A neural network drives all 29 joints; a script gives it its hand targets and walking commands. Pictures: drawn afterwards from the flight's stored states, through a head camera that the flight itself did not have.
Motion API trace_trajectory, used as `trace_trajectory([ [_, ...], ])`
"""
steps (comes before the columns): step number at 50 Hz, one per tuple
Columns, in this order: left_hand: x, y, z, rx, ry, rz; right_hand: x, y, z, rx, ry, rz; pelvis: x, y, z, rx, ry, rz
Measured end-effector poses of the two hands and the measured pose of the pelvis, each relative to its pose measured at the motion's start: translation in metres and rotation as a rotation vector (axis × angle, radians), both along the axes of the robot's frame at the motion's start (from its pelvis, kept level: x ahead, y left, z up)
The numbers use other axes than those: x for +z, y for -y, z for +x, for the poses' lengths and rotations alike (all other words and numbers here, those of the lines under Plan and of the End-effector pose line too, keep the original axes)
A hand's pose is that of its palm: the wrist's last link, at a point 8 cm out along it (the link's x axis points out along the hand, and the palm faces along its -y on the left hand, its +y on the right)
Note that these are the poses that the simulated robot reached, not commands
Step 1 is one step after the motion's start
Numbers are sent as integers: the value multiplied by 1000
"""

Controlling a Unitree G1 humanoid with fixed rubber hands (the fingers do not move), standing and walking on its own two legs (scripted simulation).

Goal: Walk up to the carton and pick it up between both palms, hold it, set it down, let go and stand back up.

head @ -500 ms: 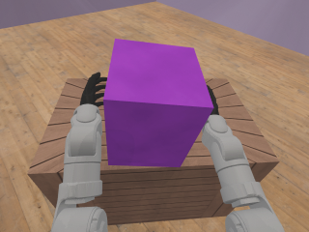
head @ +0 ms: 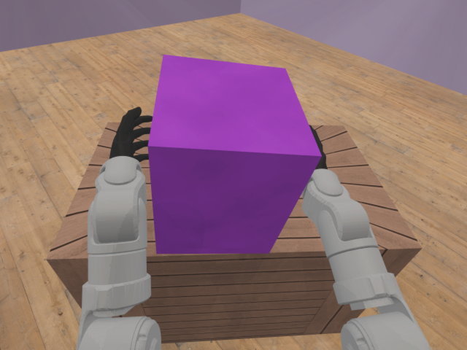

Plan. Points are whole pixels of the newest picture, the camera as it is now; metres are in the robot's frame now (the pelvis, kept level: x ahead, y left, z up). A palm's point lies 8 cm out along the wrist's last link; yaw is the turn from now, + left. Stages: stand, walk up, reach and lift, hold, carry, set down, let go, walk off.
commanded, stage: hold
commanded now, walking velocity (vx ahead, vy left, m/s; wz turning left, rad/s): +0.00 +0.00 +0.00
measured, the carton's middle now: (220, 161) +0.38 +0.02 +0.16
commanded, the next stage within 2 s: none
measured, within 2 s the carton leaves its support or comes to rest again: neither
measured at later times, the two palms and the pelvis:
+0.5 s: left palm (131, 156) +0.36 +0.15 +0.20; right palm (316, 167) +0.35 -0.14 +0.17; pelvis +0.01 +0.00 +0.00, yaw +0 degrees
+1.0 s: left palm (131, 156) +0.35 +0.15 +0.20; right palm (316, 168) +0.35 -0.14 +0.17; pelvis +0.01 +0.00 +0.00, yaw +0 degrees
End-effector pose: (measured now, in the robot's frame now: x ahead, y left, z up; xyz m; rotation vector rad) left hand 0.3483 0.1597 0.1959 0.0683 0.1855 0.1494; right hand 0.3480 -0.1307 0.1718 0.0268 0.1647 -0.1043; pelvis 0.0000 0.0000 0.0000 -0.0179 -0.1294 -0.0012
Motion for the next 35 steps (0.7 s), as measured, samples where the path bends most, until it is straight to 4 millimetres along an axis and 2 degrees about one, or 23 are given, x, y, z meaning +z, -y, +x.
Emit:
trace_trajectory([
  [14,4,8,12,-24,6,-4,6,8,5,-27,9,-5,0,-2,-1,-4,-25,-2],
  [35,0,4,6,-14,10,1,1,5,3,-15,19,-4,0,-1,7,-2,3,0],
])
